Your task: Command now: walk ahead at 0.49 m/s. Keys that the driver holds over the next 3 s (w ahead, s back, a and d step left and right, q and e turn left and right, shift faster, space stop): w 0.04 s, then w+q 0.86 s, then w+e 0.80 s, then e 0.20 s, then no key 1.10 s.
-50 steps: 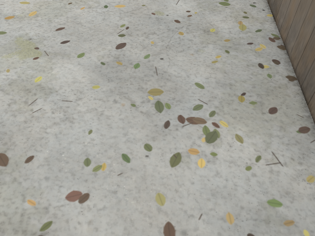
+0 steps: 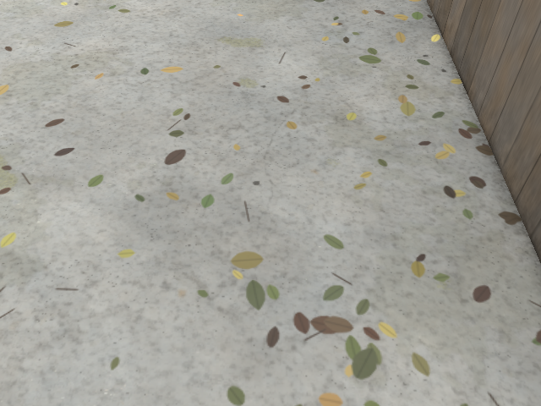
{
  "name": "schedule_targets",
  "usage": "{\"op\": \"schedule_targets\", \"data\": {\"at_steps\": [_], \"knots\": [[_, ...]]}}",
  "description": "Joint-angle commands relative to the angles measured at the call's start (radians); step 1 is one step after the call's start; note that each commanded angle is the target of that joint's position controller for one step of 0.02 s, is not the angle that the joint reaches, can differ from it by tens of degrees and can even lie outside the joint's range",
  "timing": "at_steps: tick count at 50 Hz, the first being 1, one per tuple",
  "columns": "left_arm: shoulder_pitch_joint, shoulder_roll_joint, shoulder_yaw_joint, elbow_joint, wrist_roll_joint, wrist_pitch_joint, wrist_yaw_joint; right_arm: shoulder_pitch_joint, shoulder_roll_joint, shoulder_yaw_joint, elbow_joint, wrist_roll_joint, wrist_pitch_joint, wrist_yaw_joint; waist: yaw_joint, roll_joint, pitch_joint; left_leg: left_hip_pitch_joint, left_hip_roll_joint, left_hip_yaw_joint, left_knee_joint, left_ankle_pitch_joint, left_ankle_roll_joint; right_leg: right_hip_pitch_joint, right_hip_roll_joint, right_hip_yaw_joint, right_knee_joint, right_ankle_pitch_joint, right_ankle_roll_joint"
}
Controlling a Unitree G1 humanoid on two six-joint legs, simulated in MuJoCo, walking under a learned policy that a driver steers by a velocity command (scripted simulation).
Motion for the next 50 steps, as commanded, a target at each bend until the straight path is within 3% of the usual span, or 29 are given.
{"op": "schedule_targets", "data": {"at_steps": [1, 5, 9, 11, 13, 14, 15, 16, 17, 18, 19, 21, 23, 28, 32, 36, 38, 39, 40, 41, 42, 43, 44, 45, 46, 47, 48, 50], "knots": [[0.033, 0.042, 0.011, -0.042, 0.012, 0.005, 0.006, -0.042, -0.135, -0.022, -0.057, 0.002, -0.017, -0.019, 0.047, 0.073, 0.054, -0.101, 0.285, -0.217, -0.202, 0.059, 0.173, -0.023, -0.043, 0.004, -0.149, 0.156, 0.027], [-0.138, 0.032, 0.007, -0.089, 0.005, -0.008, -0.003, 0.048, -0.156, -0.026, -0.041, 0.02, -0.002, -0.033, -0.013, 0.073, 0.06, -0.041, 0.26, -0.191, -0.176, 0.068, 0.129, 0.027, 0.012, -0.028, -0.44, 0.297, 0.044], [-0.243, 0.047, 0.006, -0.126, -0.009, -0.023, -0.025, 0.108, -0.165, -0.032, -0.027, 0.032, 0.016, -0.039, -0.043, 0.094, 0.072, 0.046, 0.293, -0.243, -0.103, 0.012, 0.121, 0.075, 0.052, -0.025, -0.587, 0.247, 0.052], [-0.22, 0.078, 0.016, -0.13, -0.01, -0.035, -0.033, 0.104, -0.174, -0.038, -0.029, 0.032, 0.026, -0.045, -0.015, 0.113, 0.06, 0.083, 0.316, -0.287, -0.048, -0.007, 0.104, 0.142, 0.064, -0.013, -0.645, 0.18, 0.038], [-0.078, 0.123, 0.041, -0.094, -0.008, -0.045, -0.029, 0.079, -0.168, -0.038, -0.04, 0.028, 0.035, -0.048, 0.067, 0.124, -0.006, 0.069, 0.28, -0.285, 0.098, 0.111, 0.073, 0.344, 0.091, -0.04, -0.695, 0.101, 0.009], [0.096, 0.185, 0.065, -0.056, 0.003, -0.051, -0.021, 0.056, -0.124, -0.022, -0.063, 0.017, 0.032, -0.045, 0.141, 0.082, -0.134, -0.038, 0.213, -0.235, 0.335, 0.12, 0.039, 0.6, 0.004, 0.037, -0.669, 0.113, -0.042], [0.247, 0.295, 0.093, -0.039, 0.019, -0.046, -0.014, 0.105, -0.025, 0.004, -0.102, 0.011, 0.016, -0.042, 0.158, -0.139, -0.298, -0.384, 0.065, -0.11, 0.716, -0.152, -0.033, 0.995, -0.238, 0.353, -0.685, 0.082, -0.153], [0.276, 0.258, 0.084, -0.03, 0.025, -0.038, -0.019, 0.154, -0.025, 0.008, -0.11, 0.037, 0.0, -0.039, 0.14, -0.299, -0.383, -0.575, 0.045, -0.173, 0.938, -0.457, -0.042, 1.066, -0.341, 0.671, -0.808, -0.06, -0.236], [0.196, 0.16, 0.058, -0.053, 0.022, -0.04, -0.019, 0.101, -0.137, -0.022, -0.11, 0.058, -0.003, -0.041, 0.131, -0.161, -0.249, -0.637, 0.107, -0.226, 1.033, -0.389, -0.031, 0.938, -0.308, 0.56, -0.824, -0.102, -0.195], [0.118, 0.115, 0.043, -0.069, 0.015, -0.038, -0.021, 0.042, -0.149, -0.03, -0.123, 0.057, 0.004, -0.044, 0.107, -0.091, -0.156, -0.628, 0.153, -0.2, 1.031, -0.294, -0.028, 0.799, -0.267, 0.397, -0.841, -0.056, -0.154], [0.047, 0.086, 0.033, -0.072, 0.011, -0.036, -0.025, 0.018, -0.132, -0.034, -0.127, 0.047, 0.014, -0.047, 0.078, -0.045, -0.088, -0.586, 0.185, -0.188, 0.985, -0.219, -0.036, 0.674, -0.215, 0.284, -0.884, 0.003, -0.133], [-0.001, 0.065, 0.029, -0.06, 0.018, -0.036, -0.027, 0.025, -0.093, -0.041, -0.133, 0.038, 0.042, -0.043, 0.033, -0.078, -0.016, -0.503, 0.224, -0.175, 0.918, -0.137, -0.045, 0.532, -0.153, 0.126, -0.952, 0.085, -0.109], [0.017, 0.081, 0.038, -0.04, 0.024, -0.041, -0.023, 0.021, -0.065, -0.041, -0.148, 0.038, 0.06, -0.039, 0.021, -0.056, 0.003, -0.505, 0.226, -0.163, 0.91, -0.085, -0.052, 0.503, -0.14, 0.03, -0.975, 0.206, -0.123], [0.053, 0.123, 0.054, -0.013, 0.028, -0.033, -0.004, -0.105, -0.062, -0.046, -0.216, 0.03, 0.066, -0.027, 0.037, -0.019, 0.038, -0.58, 0.221, -0.167, 0.686, 0.093, -0.066, 0.55, -0.144, -0.106, -0.995, 0.3, -0.13], [0.096, 0.156, 0.064, -0.001, 0.017, -0.019, 0.008, -0.255, -0.049, -0.036, -0.276, 0.024, 0.062, 0.002, 0.087, -0.004, 0.081, -0.57, 0.214, -0.089, 0.499, 0.169, -0.053, 0.608, -0.159, -0.185, -0.997, 0.278, -0.118], [0.134, 0.179, 0.074, 0.015, -0.002, 0.005, 0.008, -0.341, -0.057, -0.036, -0.335, 0.03, 0.064, 0.025, 0.101, -0.012, 0.103, -0.569, 0.196, -0.03, 0.408, 0.06, -0.017, 0.726, -0.191, -0.232, -0.933, 0.354, -0.095], [0.113, 0.208, 0.081, 0.008, -0.008, 0.016, 0.01, -0.318, -0.083, -0.049, -0.35, 0.03, 0.068, 0.031, 0.065, -0.042, 0.063, -0.456, 0.14, 0.03, 0.388, -0.039, 0.018, 0.743, -0.19, -0.267, -0.828, 0.639, -0.075], [0.103, 0.224, 0.086, 0.003, -0.011, 0.023, 0.012, -0.26, -0.107, -0.062, -0.344, 0.03, 0.07, 0.03, 0.026, -0.063, 0.016, -0.357, 0.097, 0.061, 0.387, -0.086, 0.039, 0.743, -0.184, -0.282, -0.724, 0.809, -0.064], [0.082, 0.233, 0.087, -0.003, -0.014, 0.032, 0.014, -0.128, -0.146, -0.087, -0.313, 0.034, 0.071, 0.027, -0.054, -0.056, -0.054, -0.179, 0.045, 0.086, 0.332, -0.064, 0.07, 0.707, -0.158, -0.307, -0.541, 0.905, -0.045], [0.085, 0.219, 0.08, -0.014, -0.01, 0.032, 0.016, 0.046, -0.22, -0.126, -0.263, 0.034, 0.075, 0.01, -0.132, -0.01, -0.145, 0.115, 0.031, 0.031, 0.282, -0.015, 0.111, 0.539, -0.114, -0.315, -0.284, 0.775, -0.003], [0.123, 0.097, 0.045, -0.055, 0.033, 0.018, 0.009, 0.104, -0.329, -0.149, -0.245, 0.036, 0.08, -0.012, -0.08, 0.237, -0.196, 0.4, 0.28, -0.385, 0.242, -0.012, 0.206, 0.158, 0.003, -0.3, 0.075, -0.029, 0.048], [0.141, 0.071, 0.025, -0.102, 0.01, -0.031, -0.005, 0.096, -0.349, -0.138, -0.289, 0.022, 0.06, -0.004, -0.039, 0.284, -0.383, 0.577, 0.45, -0.923, 0.048, -0.191, 0.376, -0.078, 0.155, -0.045, 0.294, -0.417, 0.062], [0.001, 0.15, 0.045, -0.13, -0.03, -0.058, -0.014, 0.097, -0.261, -0.114, -0.279, 0.015, 0.047, 0.005, -0.092, 0.149, -0.3, 0.543, 0.424, -0.829, -0.005, -0.157, 0.306, -0.191, 0.104, 0.04, 0.32, -0.331, 0.04], [-0.026, 0.147, 0.042, -0.141, -0.035, -0.069, -0.015, 0.049, -0.219, -0.102, -0.278, 0.021, 0.038, 0.004, -0.06, 0.127, -0.183, 0.411, 0.385, -0.664, 0.007, -0.078, 0.262, -0.207, 0.062, 0.025, 0.249, -0.233, 0.016], [0.006, 0.139, 0.043, -0.106, -0.015, -0.066, -0.006, -0.042, -0.172, -0.087, -0.291, 0.024, 0.037, 0.003, -0.004, 0.036, -0.13, 0.252, 0.345, -0.521, 0.011, 0.017, 0.215, -0.125, 0.004, 0.019, 0.165, -0.15, 0.015], [0.034, 0.147, 0.052, -0.087, -0.003, -0.051, -0.003, -0.104, -0.124, -0.07, -0.305, 0.016, 0.035, 0.001, 0.033, 0.048, -0.096, 0.132, 0.311, -0.425, -0.004, 0.125, 0.189, -0.044, -0.03, 0.015, 0.095, -0.105, 0.019], [0.063, 0.145, 0.055, -0.075, -0.002, -0.032, -0.008, -0.122, -0.107, -0.063, -0.308, 0.006, 0.032, -0.001, 0.054, 0.073, -0.09, 0.064, 0.294, -0.379, -0.028, 0.178, 0.18, 0.018, -0.048, 0.015, 0.072, -0.077, 0.023], [0.079, 0.114, 0.052, -0.067, 0.003, -0.005, -0.01, -0.101, -0.125, -0.065, -0.285, 0.005, 0.018, -0.004, 0.064, 0.077, -0.077, 0.007, 0.282, -0.3, -0.063, 0.291, 0.182, 0.045, -0.05, -0.003, 0.029, -0.029, 0.037]]}}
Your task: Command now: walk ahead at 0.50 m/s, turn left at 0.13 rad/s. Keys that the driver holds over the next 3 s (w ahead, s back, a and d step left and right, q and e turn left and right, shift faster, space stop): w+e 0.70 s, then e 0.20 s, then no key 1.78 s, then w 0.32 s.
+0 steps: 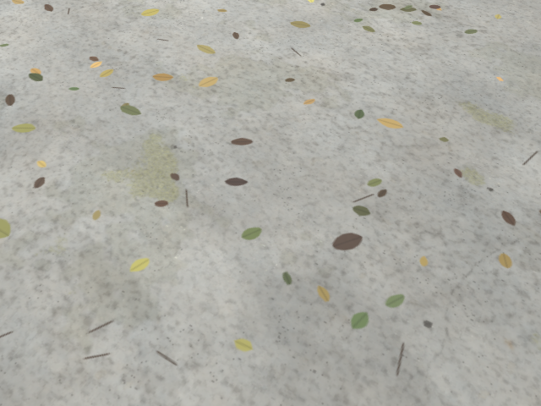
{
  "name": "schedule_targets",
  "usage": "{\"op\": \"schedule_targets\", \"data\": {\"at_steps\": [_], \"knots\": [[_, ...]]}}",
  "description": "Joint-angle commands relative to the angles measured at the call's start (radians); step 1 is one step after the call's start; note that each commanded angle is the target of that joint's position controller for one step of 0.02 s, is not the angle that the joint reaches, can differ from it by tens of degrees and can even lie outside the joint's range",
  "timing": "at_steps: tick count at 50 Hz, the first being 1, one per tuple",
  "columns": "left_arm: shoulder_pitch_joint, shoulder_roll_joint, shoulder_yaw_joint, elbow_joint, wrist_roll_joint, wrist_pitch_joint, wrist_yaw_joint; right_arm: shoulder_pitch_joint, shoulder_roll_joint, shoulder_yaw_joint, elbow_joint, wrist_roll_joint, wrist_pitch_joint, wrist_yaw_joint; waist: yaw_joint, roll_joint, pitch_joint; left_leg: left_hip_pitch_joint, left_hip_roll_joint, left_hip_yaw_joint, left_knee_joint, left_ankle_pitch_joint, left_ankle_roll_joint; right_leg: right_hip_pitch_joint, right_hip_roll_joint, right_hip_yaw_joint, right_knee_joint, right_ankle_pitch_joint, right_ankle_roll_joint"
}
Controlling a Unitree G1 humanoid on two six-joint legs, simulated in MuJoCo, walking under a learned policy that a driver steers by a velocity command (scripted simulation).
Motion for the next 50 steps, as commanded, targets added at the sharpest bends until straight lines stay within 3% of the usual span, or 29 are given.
{"op": "schedule_targets", "data": {"at_steps": [1, 4, 8, 11, 15, 18, 19, 20, 21, 22, 23, 24, 25, 26, 27, 28, 30, 32, 35, 39, 41, 42, 43, 44, 45, 46, 47, 48, 50], "knots": [[0.09, 0.071, 0.021, -0.017, 0.007, 0.026, 0.002, -0.008, -0.115, -0.023, -0.051, -0.006, -0.037, -0.01, 0.034, 0.066, -0.101, 0.119, 0.278, -0.215, -0.237, 0.366, 0.165, -0.082, -0.049, 0.011, -0.056, 0.113, 0.012], [0.005, 0.061, 0.017, -0.042, 0.005, 0.035, 0.004, 0.042, -0.122, -0.021, -0.016, -0.009, -0.041, -0.027, 0.001, 0.073, -0.051, 0.154, 0.269, -0.14, -0.269, 0.378, 0.129, -0.177, -0.042, 0.013, -0.196, 0.268, 0.021], [-0.075, 0.045, 0.01, -0.061, -0.006, 0.026, -0.014, 0.054, -0.13, -0.016, 0.009, -0.015, -0.045, -0.038, -0.04, 0.084, -0.016, 0.207, 0.261, -0.053, -0.302, 0.296, 0.067, -0.176, 0.004, 0.012, -0.418, 0.467, -0.004], [-0.138, 0.032, 0.001, -0.089, -0.01, 0.023, -0.029, 0.079, -0.135, -0.016, 0.039, -0.014, -0.044, -0.043, -0.068, 0.079, 0.024, 0.294, 0.291, -0.013, -0.312, 0.305, 0.055, -0.206, 0.035, 0.009, -0.521, 0.48, -0.022], [-0.197, 0.018, -0.009, -0.14, -0.007, 0.017, -0.063, 0.101, -0.14, -0.018, 0.069, -0.008, -0.021, -0.051, -0.081, 0.073, 0.042, 0.44, 0.342, 0.028, -0.229, 0.462, 0.053, -0.258, 0.062, -0.039, -0.587, 0.357, -0.051], [-0.129, 0.053, 0.006, -0.157, -0.004, 0.023, -0.077, 0.062, -0.183, -0.026, 0.054, -0.004, 0.0, -0.067, -0.021, 0.126, -0.042, 0.462, 0.341, 0.074, -0.048, 0.942, 0.023, -0.089, 0.144, -0.137, -0.583, 0.197, -0.1], [-0.033, 0.087, 0.022, -0.143, -0.004, 0.027, -0.075, 0.05, -0.197, -0.027, 0.049, -0.005, 0.008, -0.073, 0.033, 0.142, -0.101, 0.444, 0.332, 0.088, 0.087, 1.073, 0.01, 0.04, 0.181, -0.156, -0.582, 0.162, -0.124], [0.122, 0.138, 0.049, -0.112, -0.004, 0.029, -0.066, 0.026, -0.204, -0.026, 0.041, -0.001, 0.012, -0.077, 0.119, 0.12, -0.177, 0.348, 0.298, 0.116, 0.299, 1.032, -0.019, 0.272, 0.204, -0.138, -0.655, 0.232, -0.161], [0.27, 0.226, 0.074, -0.094, 0.003, 0.038, -0.045, 0.037, -0.175, -0.011, 0.015, -0.015, -0.003, -0.078, 0.169, -0.016, -0.29, 0.097, 0.239, 0.128, 0.628, 0.656, -0.055, 0.586, 0.026, 0.131, -0.669, 0.283, -0.236], [0.246, 0.263, 0.078, -0.115, -0.005, 0.032, -0.043, 0.153, -0.03, 0.035, -0.007, -0.029, -0.036, -0.049, 0.06, -0.259, -0.413, -0.35, -0.004, 0.009, 1.009, -0.351, -0.128, 0.946, -0.224, 0.716, -0.767, 0.196, -0.458], [0.273, 0.183, 0.058, -0.106, -0.003, 0.037, -0.04, 0.065, -0.134, 0.015, -0.02, -0.001, -0.079, -0.027, 0.132, -0.127, -0.444, -0.467, 0.051, -0.171, 1.058, -0.348, -0.091, 0.972, -0.198, 0.749, -0.853, 0.067, -0.418], [0.23, 0.138, 0.046, -0.118, 0.003, 0.038, -0.035, -0.033, -0.158, 0.011, -0.058, 0.035, -0.095, -0.018, 0.129, -0.072, -0.298, -0.512, 0.102, -0.158, 1.007, -0.276, -0.071, 0.853, -0.162, 0.591, -0.865, 0.067, -0.361], [0.156, 0.123, 0.039, -0.133, 0.002, 0.037, -0.037, -0.068, -0.14, 0.015, -0.071, 0.023, -0.101, -0.022, 0.076, 0.054, -0.175, -0.486, 0.143, -0.136, 0.896, -0.219, -0.068, 0.664, -0.12, 0.48, -0.891, 0.162, -0.329], [0.101, 0.095, 0.03, -0.152, 0.003, 0.035, -0.035, -0.074, -0.152, 0.005, -0.068, -0.002, -0.093, -0.03, 0.041, 0.074, -0.133, -0.425, 0.175, -0.126, 0.803, -0.189, -0.079, 0.543, -0.09, 0.411, -0.907, 0.258, -0.314], [0.073, 0.091, 0.026, -0.17, 0.012, 0.036, -0.031, -0.054, -0.149, 0.001, -0.071, -0.012, -0.079, -0.032, 0.009, 0.052, -0.105, -0.363, 0.189, -0.123, 0.767, -0.176, -0.091, 0.448, -0.061, 0.374, -0.933, 0.313, -0.314], [0.06, 0.096, 0.028, -0.178, 0.01, 0.037, -0.029, -0.03, -0.141, -0.001, -0.074, -0.018, -0.067, -0.035, -0.011, 0.033, -0.093, -0.336, 0.195, -0.116, 0.717, -0.167, -0.106, 0.394, -0.043, 0.35, -0.951, 0.343, -0.315], [0.068, 0.121, 0.035, -0.182, 0.007, 0.035, -0.02, -0.027, -0.116, 0.005, -0.082, -0.023, -0.048, -0.042, -0.02, 0.011, -0.079, -0.316, 0.196, -0.086, 0.616, -0.129, -0.143, 0.31, -0.021, 0.286, -0.963, 0.434, -0.316], [0.088, 0.147, 0.043, -0.18, 0.002, 0.038, -0.007, -0.095, -0.095, 0.014, -0.106, -0.026, -0.041, -0.048, -0.001, -0.006, -0.064, -0.303, 0.18, -0.066, 0.471, -0.013, -0.17, 0.257, 0.014, 0.23, -0.963, 0.437, -0.292], [0.132, 0.15, 0.045, -0.171, -0.009, 0.052, 0.003, -0.206, -0.073, 0.023, -0.131, -0.02, -0.046, -0.043, 0.051, -0.04, -0.068, -0.231, 0.13, -0.058, 0.236, 0.193, -0.176, 0.238, 0.064, 0.198, -0.927, 0.341, -0.235], [0.187, 0.148, 0.048, -0.153, -0.011, 0.083, 0.014, -0.265, -0.109, 0.008, -0.16, -0.013, -0.058, -0.032, 0.07, -0.077, -0.092, -0.177, 0.06, -0.074, 0.086, 0.207, -0.161, 0.33, 0.058, 0.279, -0.784, 0.435, -0.182], [0.162, 0.14, 0.048, -0.17, -0.008, 0.096, 0.023, -0.23, -0.135, -0.006, -0.155, -0.012, -0.066, -0.026, 0.04, -0.1, -0.113, -0.134, 0.049, -0.091, 0.033, 0.161, -0.134, 0.384, 0.05, 0.349, -0.699, 0.44, -0.155], [0.123, 0.131, 0.046, -0.187, -0.009, 0.1, 0.027, -0.182, -0.14, -0.012, -0.144, -0.015, -0.071, -0.026, 0.002, -0.106, -0.126, -0.066, 0.059, -0.083, -0.025, 0.213, -0.112, 0.381, 0.07, 0.355, -0.638, 0.434, -0.128], [0.102, 0.097, 0.036, -0.209, -0.004, 0.097, 0.026, -0.113, -0.17, -0.021, -0.136, -0.029, -0.076, -0.032, -0.032, -0.085, -0.185, 0.086, 0.135, -0.116, -0.044, 0.34, -0.07, 0.334, 0.119, 0.323, -0.509, 0.399, -0.085], [0.107, 0.039, 0.015, -0.241, 0.017, 0.092, 0.027, 0.0, -0.235, -0.033, -0.136, -0.048, -0.071, -0.045, -0.063, 0.068, -0.319, 0.35, 0.356, -0.295, 0.02, 0.688, 0.007, 0.181, 0.195, 0.214, -0.229, 0.067, -0.03], [0.325, 0.031, 0.005, -0.241, 0.001, 0.086, 0.017, 0.038, -0.255, -0.038, -0.112, -0.049, -0.05, -0.039, 0.028, 0.369, -0.473, 0.604, 0.6, -0.639, 0.038, 0.78, 0.215, -0.06, 0.277, 0.156, 0.015, -0.468, 0.014], [0.345, 0.137, 0.024, -0.198, -0.007, 0.094, 0.016, -0.003, -0.19, -0.029, -0.133, -0.021, -0.034, -0.04, 0.013, 0.255, -0.44, 0.528, 0.573, -0.666, 0.005, 0.515, 0.207, -0.125, 0.182, 0.162, 0.135, -0.373, 0.044], [0.225, 0.175, 0.038, -0.207, -0.009, 0.111, 0.019, -0.038, -0.128, -0.01, -0.151, -0.019, -0.02, -0.046, -0.024, 0.174, -0.316, 0.425, 0.491, -0.508, -0.015, 0.394, 0.157, -0.161, 0.161, 0.121, 0.17, -0.295, 0.065], [0.166, 0.162, 0.038, -0.216, -0.004, 0.129, 0.026, -0.083, -0.108, 0.003, -0.151, -0.024, -0.004, -0.047, -0.016, 0.108, -0.245, 0.306, 0.429, -0.414, -0.04, 0.321, 0.126, -0.149, 0.138, 0.093, 0.147, -0.243, 0.074], [0.145, 0.116, 0.031, -0.229, 0.0, 0.153, 0.029, -0.142, -0.118, 0.008, -0.139, -0.031, 0.01, -0.045, 0.023, 0.136, -0.133, 0.075, 0.348, -0.286, -0.106, 0.292, 0.11, -0.046, 0.114, 0.063, 0.051, -0.193, 0.075]]}}
Over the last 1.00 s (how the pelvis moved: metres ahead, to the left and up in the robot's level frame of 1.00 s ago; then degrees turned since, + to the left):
0.49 0.08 -0.01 29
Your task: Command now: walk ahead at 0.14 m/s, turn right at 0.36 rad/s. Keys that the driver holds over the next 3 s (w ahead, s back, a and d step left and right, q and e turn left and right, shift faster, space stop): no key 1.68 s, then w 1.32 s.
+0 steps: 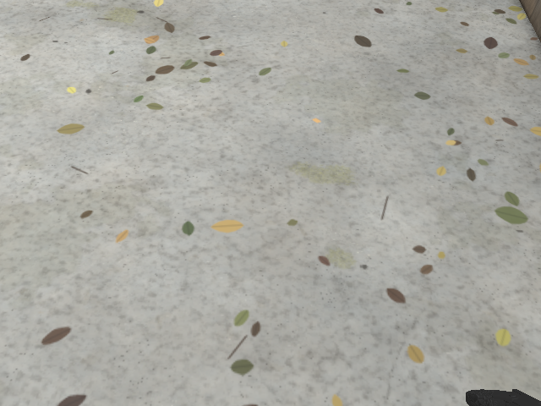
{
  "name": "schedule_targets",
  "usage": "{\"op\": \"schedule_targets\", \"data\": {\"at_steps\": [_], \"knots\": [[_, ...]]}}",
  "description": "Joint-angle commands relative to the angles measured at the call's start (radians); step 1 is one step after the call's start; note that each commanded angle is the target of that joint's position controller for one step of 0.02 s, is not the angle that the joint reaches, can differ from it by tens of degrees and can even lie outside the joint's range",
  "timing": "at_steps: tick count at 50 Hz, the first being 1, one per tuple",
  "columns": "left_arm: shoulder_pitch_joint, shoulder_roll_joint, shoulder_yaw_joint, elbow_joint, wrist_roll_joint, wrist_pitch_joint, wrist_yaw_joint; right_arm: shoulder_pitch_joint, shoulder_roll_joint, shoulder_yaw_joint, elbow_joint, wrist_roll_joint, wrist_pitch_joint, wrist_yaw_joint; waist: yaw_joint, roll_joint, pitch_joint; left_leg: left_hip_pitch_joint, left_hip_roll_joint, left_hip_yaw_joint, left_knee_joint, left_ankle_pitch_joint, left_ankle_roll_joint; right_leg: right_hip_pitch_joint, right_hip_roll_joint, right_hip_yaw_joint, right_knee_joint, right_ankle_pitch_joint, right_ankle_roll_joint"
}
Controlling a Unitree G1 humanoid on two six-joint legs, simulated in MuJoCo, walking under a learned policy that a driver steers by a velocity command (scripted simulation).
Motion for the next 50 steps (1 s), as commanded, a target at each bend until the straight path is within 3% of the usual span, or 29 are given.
{"op": "schedule_targets", "data": {"at_steps": [1, 4, 6, 9, 11, 12, 13, 14, 15, 16, 19, 25, 36, 50], "knots": [[0.057, 0.054, 0.018, -0.067, 0.004, 0.017, 0.007, 0.013, -0.135, -0.032, -0.036, -0.008, 0.013, -0.003, 0.006, 0.159, -0.113, 0.158, 0.231, -0.212, -0.191, 0.263, 0.203, -0.059, -0.075, -0.023, -0.044, 0.063, 0.019], [0.053, 0.012, 0.0, -0.062, 0.019, 0.007, 0.005, -0.006, -0.142, -0.035, -0.014, 0.001, 0.013, 0.001, 0.011, 0.168, -0.165, 0.152, 0.23, -0.137, -0.18, 0.426, 0.227, 0.062, -0.083, -0.055, -0.262, 0.121, 0.014], [0.022, 0.018, -0.004, -0.066, 0.02, 0.005, -0.001, 0.003, -0.153, -0.038, 0.002, 0.012, 0.02, 0.002, -0.007, 0.178, -0.198, 0.18, 0.248, -0.137, -0.173, 0.404, 0.236, 0.116, -0.092, -0.063, -0.375, 0.183, 0.006], [-0.006, 0.031, 0.0, -0.07, 0.018, 0.011, -0.011, 0.016, -0.163, -0.035, 0.02, 0.025, 0.037, 0.005, -0.012, 0.175, -0.178, 0.167, 0.245, -0.148, -0.166, 0.153, 0.218, 0.204, -0.08, -0.086, -0.555, 0.261, -0.02], [-0.002, 0.028, 0.002, -0.065, 0.028, 0.01, -0.016, 0.031, -0.131, -0.02, 0.038, 0.031, 0.042, 0.008, 0.006, 0.161, -0.14, 0.098, 0.201, -0.132, -0.139, -0.042, 0.151, 0.323, -0.065, -0.097, -0.747, 0.365, -0.061], [-0.01, 0.054, 0.003, -0.083, 0.043, 0.008, -0.013, 0.063, -0.098, -0.007, 0.05, 0.022, 0.038, 0.011, -0.003, 0.111, -0.138, 0.044, 0.166, -0.113, -0.102, -0.147, 0.08, 0.391, -0.139, -0.003, -0.795, 0.432, -0.095], [-0.026, 0.125, 0.012, -0.106, 0.051, 0.01, -0.003, 0.102, -0.064, 0.003, 0.046, -0.005, 0.031, 0.018, -0.057, -0.071, -0.14, -0.009, 0.065, -0.011, 0.042, -0.277, 0.006, 0.408, -0.29, 0.155, -0.817, 0.549, -0.155], [-0.075, 0.084, 0.0, -0.09, 0.055, 0.004, -0.01, 0.103, -0.05, 0.006, 0.045, -0.002, 0.03, 0.012, -0.074, -0.204, -0.119, 0.093, 0.041, 0.008, 0.016, -0.262, -0.023, 0.21, -0.327, 0.197, -0.881, 0.362, -0.223], [-0.13, 0.034, -0.011, -0.105, 0.052, -0.008, -0.018, 0.078, -0.092, -0.002, 0.057, -0.004, 0.033, 0.006, -0.069, -0.153, -0.069, 0.163, 0.047, 0.0, -0.001, -0.165, -0.038, 0.15, -0.251, 0.148, -0.889, 0.215, -0.187], [-0.124, 0.01, -0.017, -0.094, 0.056, -0.018, -0.021, 0.059, -0.099, -0.006, 0.066, -0.007, 0.037, 0.004, -0.058, -0.132, -0.059, 0.185, 0.046, 0.003, -0.016, -0.1, -0.042, 0.139, -0.206, 0.104, -0.875, 0.167, -0.141], [-0.08, 0.03, -0.015, -0.08, 0.045, -0.032, -0.022, 0.084, -0.118, -0.012, 0.096, 0.0, 0.044, 0.001, -0.048, -0.061, -0.014, 0.19, 0.061, -0.011, -0.038, -0.075, -0.028, 0.132, -0.158, 0.055, -0.838, 0.204, -0.094], [-0.056, 0.013, -0.015, -0.077, 0.037, -0.033, -0.013, 0.088, -0.096, -0.009, 0.143, 0.009, 0.033, 0.001, -0.037, 0.014, -0.058, 0.202, 0.066, -0.013, -0.034, -0.013, -0.024, 0.209, -0.135, 0.021, -0.765, 0.387, -0.101], [-0.032, -0.005, -0.007, -0.039, 0.032, -0.034, -0.012, 0.086, -0.102, -0.012, 0.218, 0.016, 0.05, -0.017, -0.043, 0.024, -0.062, 0.24, 0.073, -0.019, -0.015, 0.034, -0.018, 0.222, -0.113, -0.008, -0.75, 0.47, -0.094], [0.003, -0.01, -0.001, 0.066, 0.027, -0.038, 0.004, 0.073, -0.092, -0.017, 0.323, 0.019, 0.063, -0.031, -0.045, 0.026, -0.028, 0.25, 0.068, -0.017, -0.045, 0.007, -0.019, 0.228, -0.102, -0.027, -0.782, 0.437, -0.08]]}}
Over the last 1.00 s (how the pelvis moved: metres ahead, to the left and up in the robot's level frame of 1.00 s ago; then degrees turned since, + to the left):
0.53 -0.09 -0.01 -30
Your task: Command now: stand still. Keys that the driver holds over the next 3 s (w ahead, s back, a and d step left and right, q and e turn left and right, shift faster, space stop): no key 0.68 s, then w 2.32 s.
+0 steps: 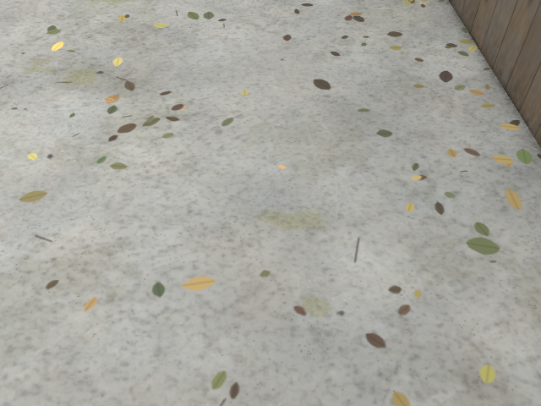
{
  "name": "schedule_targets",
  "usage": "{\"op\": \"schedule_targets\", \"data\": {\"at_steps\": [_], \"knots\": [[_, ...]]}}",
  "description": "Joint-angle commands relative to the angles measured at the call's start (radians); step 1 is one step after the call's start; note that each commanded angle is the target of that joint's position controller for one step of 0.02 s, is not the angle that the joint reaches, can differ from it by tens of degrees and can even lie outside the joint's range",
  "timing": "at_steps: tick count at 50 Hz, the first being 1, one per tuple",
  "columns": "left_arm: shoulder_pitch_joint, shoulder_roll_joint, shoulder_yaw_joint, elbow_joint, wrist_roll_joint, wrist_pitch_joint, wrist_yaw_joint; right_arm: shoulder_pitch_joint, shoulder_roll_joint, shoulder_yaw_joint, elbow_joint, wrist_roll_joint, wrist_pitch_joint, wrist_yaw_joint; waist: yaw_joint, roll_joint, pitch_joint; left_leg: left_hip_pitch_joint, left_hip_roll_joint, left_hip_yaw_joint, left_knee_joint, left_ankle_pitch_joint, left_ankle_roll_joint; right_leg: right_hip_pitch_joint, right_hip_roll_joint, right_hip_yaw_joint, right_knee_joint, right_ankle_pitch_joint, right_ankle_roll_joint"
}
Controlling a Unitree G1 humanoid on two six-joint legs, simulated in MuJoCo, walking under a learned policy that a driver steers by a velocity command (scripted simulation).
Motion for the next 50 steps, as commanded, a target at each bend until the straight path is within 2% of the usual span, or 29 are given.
{"op": "schedule_targets", "data": {"at_steps": [1, 16, 34, 35, 36, 38, 40, 41, 42, 43, 44, 45, 46, 47, 48, 49, 50], "knots": [[0.016, 0.097, 0.025, -0.029, -0.001, -0.013, 0.006, 0.001, -0.107, -0.021, -0.013, 0.001, -0.006, -0.006, -0.003, -0.002, -0.02, 0.055, 0.02, -0.028, -0.073, 0.153, 0.022, -0.053, -0.049, 0.047, -0.11, 0.209, -0.021], [0.042, 0.083, 0.016, 0.118, -0.006, -0.015, 0.015, 0.038, -0.087, -0.021, 0.069, 0.002, -0.002, -0.018, -0.002, -0.001, 0.008, 0.052, 0.01, -0.018, -0.104, 0.123, 0.023, -0.05, -0.04, 0.032, -0.147, 0.16, -0.017], [0.064, 0.063, -0.003, 0.243, -0.011, -0.011, 0.013, 0.109, -0.057, -0.011, 0.101, 0.004, -0.003, -0.023, 0.006, 0.002, 0.025, 0.046, 0.001, -0.01, -0.114, 0.122, 0.023, -0.052, -0.033, 0.021, -0.164, 0.149, -0.017], [0.082, 0.058, -0.004, 0.257, -0.011, -0.009, 0.014, 0.129, -0.046, -0.008, 0.111, 0.005, -0.002, -0.023, 0.007, -0.004, 0.002, 0.054, -0.013, 0.007, -0.108, 0.034, 0.025, -0.043, -0.025, 0.015, -0.173, 0.04, -0.022], [0.087, 0.076, 0.002, 0.261, -0.018, -0.005, 0.018, 0.137, -0.049, -0.011, 0.114, 0.011, -0.001, -0.025, 0.011, -0.016, 0.015, 0.031, -0.04, 0.035, -0.073, -0.113, 0.034, -0.059, -0.018, 0.019, -0.177, -0.141, -0.038], [0.093, 0.117, 0.016, 0.252, -0.029, -0.007, 0.021, 0.116, -0.056, -0.015, 0.094, 0.016, -0.009, -0.026, 0.026, -0.053, 0.093, -0.085, -0.058, 0.05, -0.001, -0.332, 0.057, -0.121, -0.072, 0.105, -0.226, -0.451, -0.093], [0.148, 0.164, 0.033, 0.26, -0.04, -0.027, 0.016, 0.079, -0.012, -0.006, 0.064, 0.018, -0.041, -0.012, 0.052, -0.156, 0.124, -0.196, -0.064, 0.074, 0.16, -0.221, 0.061, -0.077, -0.218, 0.317, -0.332, -0.555, -0.174], [0.15, 0.18, 0.041, 0.261, -0.043, -0.036, 0.014, 0.071, -0.006, -0.004, 0.054, 0.02, -0.058, -0.002, 0.054, -0.19, 0.137, -0.212, -0.033, 0.044, 0.243, -0.166, 0.076, -0.089, -0.292, 0.42, -0.372, -0.54, -0.218], [0.124, 0.169, 0.039, 0.251, -0.039, -0.044, 0.012, 0.072, -0.014, -0.007, 0.046, 0.027, -0.071, 0.008, 0.039, -0.18, 0.145, -0.226, -0.008, 0.019, 0.277, -0.181, 0.096, -0.095, -0.319, 0.449, -0.383, -0.499, -0.233], [0.088, 0.159, 0.036, 0.238, -0.04, -0.051, 0.008, 0.087, -0.013, -0.007, 0.043, 0.034, -0.081, 0.016, 0.016, -0.168, 0.15, -0.214, 0.004, 0.011, 0.238, -0.217, 0.116, -0.1, -0.317, 0.428, -0.371, -0.452, -0.225], [0.036, 0.155, 0.034, 0.222, -0.049, -0.053, 0.005, 0.13, -0.008, -0.007, 0.052, 0.038, -0.091, 0.021, -0.021, -0.155, 0.147, -0.123, 0.004, 0.02, 0.108, -0.198, 0.135, -0.135, -0.286, 0.363, -0.338, -0.397, -0.195], [-0.018, 0.15, 0.033, 0.206, -0.057, -0.051, 0.001, 0.214, -0.01, -0.013, 0.087, 0.035, -0.097, 0.022, -0.066, -0.122, 0.129, 0.052, -0.029, 0.057, -0.039, -0.107, 0.136, -0.211, -0.216, 0.26, -0.281, -0.322, -0.155], [-0.038, 0.137, 0.029, 0.195, -0.055, -0.052, -0.001, 0.296, -0.032, -0.025, 0.123, 0.024, -0.096, 0.021, -0.086, -0.062, 0.099, 0.192, -0.04, 0.034, -0.079, -0.029, 0.119, -0.274, -0.142, 0.166, -0.16, -0.205, -0.118], [-0.061, 0.078, 0.012, 0.181, -0.041, -0.061, -0.008, 0.439, -0.096, -0.045, 0.15, 0.018, -0.097, 0.018, -0.129, 0.132, 0.029, 0.348, 0.125, -0.215, -0.196, -0.104, 0.155, -0.386, -0.042, 0.016, 0.172, -0.078, -0.059], [-0.064, 0.045, 0.006, 0.141, -0.043, -0.08, -0.004, 0.543, -0.215, -0.067, 0.153, 0.018, -0.106, 0.031, -0.137, 0.354, -0.003, 0.437, 0.336, -0.649, -0.362, -0.225, 0.292, -0.588, 0.052, -0.039, 0.439, -0.206, -0.033], [-0.068, 0.08, 0.013, 0.144, -0.057, -0.094, -0.006, 0.471, -0.147, -0.042, 0.138, 0.004, -0.122, 0.034, -0.088, 0.209, 0.046, 0.375, 0.384, -0.727, -0.376, -0.289, 0.324, -0.658, -0.011, 0.057, 0.631, -0.211, -0.05], [-0.061, 0.082, 0.012, 0.15, -0.066, -0.103, -0.017, 0.386, -0.097, -0.027, 0.105, 0.008, -0.131, 0.035, -0.05, 0.124, 0.097, 0.343, 0.35, -0.616, -0.37, -0.273, 0.294, -0.71, -0.058, 0.081, 0.695, -0.104, -0.073]]}}
Over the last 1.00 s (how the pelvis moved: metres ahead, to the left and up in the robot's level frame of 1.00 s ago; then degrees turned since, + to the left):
0.07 -0.02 0.00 -3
